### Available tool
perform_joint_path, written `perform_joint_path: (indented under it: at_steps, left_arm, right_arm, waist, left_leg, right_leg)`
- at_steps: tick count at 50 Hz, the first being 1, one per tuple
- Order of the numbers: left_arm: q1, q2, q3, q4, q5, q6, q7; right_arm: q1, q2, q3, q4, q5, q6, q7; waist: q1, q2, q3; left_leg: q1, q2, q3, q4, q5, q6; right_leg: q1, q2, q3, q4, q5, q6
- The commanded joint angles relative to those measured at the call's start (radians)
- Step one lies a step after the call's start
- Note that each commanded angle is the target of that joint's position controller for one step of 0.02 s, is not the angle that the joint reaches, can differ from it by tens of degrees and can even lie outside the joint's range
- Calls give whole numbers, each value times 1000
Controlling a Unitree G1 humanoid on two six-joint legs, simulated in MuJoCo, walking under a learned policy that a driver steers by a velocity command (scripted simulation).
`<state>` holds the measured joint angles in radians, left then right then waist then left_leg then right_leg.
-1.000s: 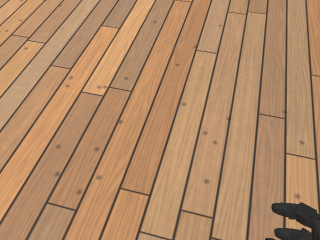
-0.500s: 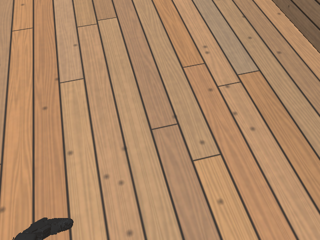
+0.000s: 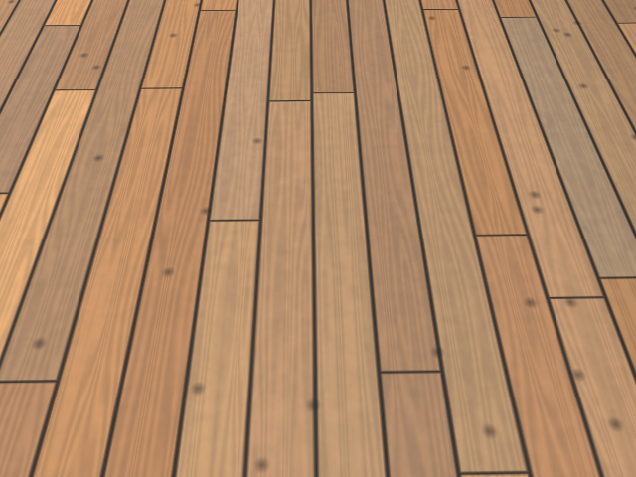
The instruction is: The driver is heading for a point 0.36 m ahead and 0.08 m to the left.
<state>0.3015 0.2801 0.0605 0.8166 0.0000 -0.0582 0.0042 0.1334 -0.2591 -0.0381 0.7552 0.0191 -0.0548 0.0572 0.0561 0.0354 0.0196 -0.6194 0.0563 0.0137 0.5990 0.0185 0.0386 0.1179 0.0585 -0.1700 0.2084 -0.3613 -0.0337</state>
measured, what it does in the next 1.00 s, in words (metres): walks ahead: left foot, then right foot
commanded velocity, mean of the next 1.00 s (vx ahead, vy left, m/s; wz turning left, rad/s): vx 0.22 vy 0.00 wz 0.22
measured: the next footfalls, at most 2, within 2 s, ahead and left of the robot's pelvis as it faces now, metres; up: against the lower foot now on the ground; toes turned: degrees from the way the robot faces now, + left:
left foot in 0.06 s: +0.21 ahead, +0.10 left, +0.00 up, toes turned +4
right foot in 0.50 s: +0.49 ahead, -0.05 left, +0.00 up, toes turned +14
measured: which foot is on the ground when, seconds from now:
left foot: up 0.00-0.04, down 0.06-0.50, up 0.52-0.74, down 0.76-1.00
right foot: down 0.00-0.08, up 0.10-0.48, down 0.50-1.00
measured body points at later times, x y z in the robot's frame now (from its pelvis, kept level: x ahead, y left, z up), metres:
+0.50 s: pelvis +0.28 +0.02 +0.00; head +0.31 +0.03 +0.45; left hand +0.42 +0.30 -0.09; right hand +0.42 -0.24 -0.11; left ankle +0.17 +0.10 -0.73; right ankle +0.45 -0.06 -0.72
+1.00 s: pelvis +0.37 +0.04 +0.00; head +0.38 +0.05 +0.45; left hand +0.43 +0.31 -0.12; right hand +0.50 -0.20 -0.13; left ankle +0.30 +0.16 -0.73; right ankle +0.45 -0.06 -0.73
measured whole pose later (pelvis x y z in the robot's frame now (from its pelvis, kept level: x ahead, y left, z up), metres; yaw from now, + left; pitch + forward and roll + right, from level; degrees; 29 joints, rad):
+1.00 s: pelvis +0.37 +0.04 +0.00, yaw +13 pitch -1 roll +0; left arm 0.15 0.23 0.03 0.87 0.01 -0.01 0.01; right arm 0.27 -0.23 -0.03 0.89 -0.01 -0.01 -0.03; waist 0.00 -0.01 0.02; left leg -0.19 0.01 -0.04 0.56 -0.36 -0.02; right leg -0.32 0.01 0.00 0.53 -0.20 0.00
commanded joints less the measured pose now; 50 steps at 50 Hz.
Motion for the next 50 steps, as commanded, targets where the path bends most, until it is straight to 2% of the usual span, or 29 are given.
perform_joint_path:
  at_steps: [1, 2, 3, 4, 5, 6, 7, 8, 9, 12, 14, 17, 20, 22, 24, 25, 26, 27, 28, 29, 30, 32, 34, 37, 39, 40, 42, 46, 50]
  left_arm:
    - [-8, 197, 51, -43, -8, 18, 23]
    - [-20, 204, 52, -47, -7, 27, 30]
    - [-35, 196, 45, -55, -9, 28, 37]
    - [47, 106, 15, -94, 16, 7, 29]
    - [57, 57, -11, -109, 19, -32, 8]
    - [-50, 138, 9, -128, -22, -65, -13]
    - [-112, 144, 6, -154, -40, -82, -19]
    - [-129, 134, 6, -154, -21, -88, -14]
    - [-125, 146, 16, -148, 2, -81, -8]
    - [-60, 121, 16, -135, 14, -44, -3]
    - [-85, 90, 5, -142, 18, -33, 5]
    - [-172, 59, -9, -151, 15, -37, -1]
    - [-227, 76, -4, -163, 7, -44, -18]
    - [-216, 104, 8, -162, 17, -51, -26]
    - [-141, 116, 18, -136, 30, -59, -27]
    - [-104, 147, 25, -129, 42, -65, -21]
    - [-83, 191, 27, -142, 61, -64, -15]
    - [-35, 119, 13, -123, 52, -47, -14]
    - [-15, 70, -3, -110, 19, -32, -20]
    - [-54, 75, -5, -106, 8, -19, -22]
    - [-110, 74, -9, -113, 8, -6, -22]
    - [-220, 85, -9, -124, 20, 16, -19]
    - [-242, 92, -3, -117, 28, 31, -12]
    - [-226, 79, -7, -93, 7, 37, -1]
    - [-193, 48, -19, -69, 14, 33, -3]
    - [-183, 52, -14, -75, 17, 32, -5]
    - [-207, 47, -14, -65, 19, 29, -1]
    - [-174, 41, -12, -23, 11, 31, 7]
    - [-178, 43, -8, 12, 4, 38, 7]
  right_arm:
    - [-43, -115, -36, -108, -2, -11, 13]
    - [63, -154, -56, -90, -1, -7, 9]
    - [221, -210, -87, -58, 1, -4, -5]
    - [332, -321, -118, -46, -1, 3, -25]
    - [308, -307, -105, -64, 9, -5, -23]
    - [301, -236, -85, -67, 1, -9, -25]
    - [253, -202, -76, -73, -1, -12, -28]
    - [186, -180, -68, -84, 0, -12, -28]
    - [136, -148, -57, -99, -5, -12, -32]
    - [79, -155, -55, -123, -20, -13, -45]
    - [83, -178, -60, -109, -22, -12, -57]
    - [133, -176, -58, -78, -10, 7, -72]
    - [168, -167, -52, -50, -10, 20, -78]
    - [159, -158, -48, -40, -16, 24, -79]
    - [122, -140, -41, -37, -16, 26, -79]
    - [138, -120, -36, -42, -24, 24, -78]
    - [248, -85, -22, -39, -38, 15, -75]
    - [334, -73, -11, -8, -25, 16, -73]
    - [290, -140, -23, -8, -17, 32, -70]
    - [225, -153, -32, -18, -9, 54, -74]
    - [179, -148, -34, -19, -9, 79, -81]
    - [162, -117, -31, -17, -12, 112, -89]
    - [191, -80, -23, 16, -20, 111, -94]
    - [230, -69, -25, 62, -31, 99, -86]
    - [167, -107, -25, 31, -54, 94, -89]
    - [145, -153, -38, 45, -42, 91, -91]
    - [112, -91, -23, 49, -43, 68, -90]
    - [140, -90, -22, 76, -31, 32, -89]
    - [164, -87, -20, 105, -26, 33, -91]
  waist:
    - [-40, -127, -15]
    - [-102, -132, -79]
    - [-192, -95, -161]
    - [-176, 110, -290]
    - [-137, 175, -412]
    - [-189, 88, -346]
    - [-171, 28, -217]
    - [-122, -50, -119]
    - [-87, -43, -75]
    - [-30, 1, -43]
    - [-31, 7, -33]
    - [-88, 42, -77]
    - [-117, 59, -88]
    - [-102, 64, -90]
    - [-47, 54, -97]
    - [-41, 4, -134]
    - [-85, -142, -243]
    - [-62, -285, -366]
    - [-40, -224, -358]
    - [-41, -158, -281]
    - [-48, -120, -207]
    - [-86, -164, -102]
    - [-90, -202, -93]
    - [-107, -169, -126]
    - [-79, -96, -71]
    - [-35, 19, -23]
    - [-42, 37, -6]
    - [-48, 12, -37]
    - [-58, -12, -52]
  left_leg:
    - [34, -72, 82, 5, -160, 56]
    - [179, -110, 96, -3, -179, 83]
    - [441, -118, 50, -70, -114, 128]
    - [844, 127, -357, -64, -125, 272]
    - [1042, 283, -844, -232, -250, 417]
    - [1011, 257, -749, -280, -309, 357]
    - [873, 220, -608, -292, -282, 311]
    - [711, 177, -505, -308, -188, 280]
    - [598, 142, -433, -329, -88, 264]
    - [417, 107, -310, -356, 259, 269]
    - [344, 60, -194, -338, 453, 238]
    - [349, -1, -117, -298, 413, 167]
    - [424, 39, -172, -263, 286, 148]
    - [485, 77, -224, -198, 263, 136]
    - [504, 62, -239, -90, 261, 105]
    - [474, -1, -216, 10, 200, 64]
    - [327, -78, -197, 187, -93, 11]
    - [212, -128, -161, 400, -609, -53]
    - [169, -103, -180, 470, -739, -76]
    - [129, -74, -178, 512, -698, -94]
    - [120, -53, -154, 497, -657, -107]
    - [209, -16, -117, 311, -590, -114]
    - [342, -36, -66, 150, -492, -109]
    - [494, -54, -23, -74, -224, -69]
    - [483, 30, -119, -163, -223, -18]
    - [339, 26, -129, -165, -412, 16]
    - [239, 16, -127, -214, -475, -1]
    - [308, 4, -107, -172, -254, -33]
    - [345, -5, -94, -151, -152, -31]
  right_leg:
    - [53, -320, 24, 188, 1114, -89]
    - [21, -304, 7, 343, 1199, -70]
    - [-117, -264, -13, 574, 1096, -33]
    - [-508, -148, -10, 954, 532, 28]
    - [-791, 37, 187, 1191, -220, 57]
    - [-901, -38, 302, 1221, -175, 30]
    - [-922, -85, 284, 1149, -89, 10]
    - [-886, -124, 269, 1039, -31, 13]
    - [-821, -151, 263, 962, 9, 24]
    - [-712, -158, 226, 864, 52, 81]
    - [-670, -135, 189, 720, 145, 110]
    - [-577, -86, 167, 483, 413, 110]
    - [-555, -68, 194, 361, 507, 86]
    - [-553, -71, 216, 317, 461, 52]
    - [-467, -67, 206, 230, 499, 11]
    - [-343, -121, 244, 218, 789, -17]
    - [-89, -284, 396, 304, 1137, -127]
    - [49, -433, 577, 297, 1192, -277]
    - [11, -435, 645, 251, 959, -286]
    - [-63, -406, 636, 212, 693, -252]
    - [-166, -373, 600, 164, 492, -219]
    - [-370, -296, 500, 80, 215, -154]
    - [-454, -233, 404, 63, 178, -134]
    - [-482, -206, 347, 86, 39, -107]
    - [-526, -161, 314, 118, -123, -24]
    - [-463, -99, 246, 142, -82, 8]
    - [-347, -90, 229, 220, 59, 15]
    - [-316, -92, 223, 268, 279, -10]
    - [-291, -92, 220, 289, 391, -9]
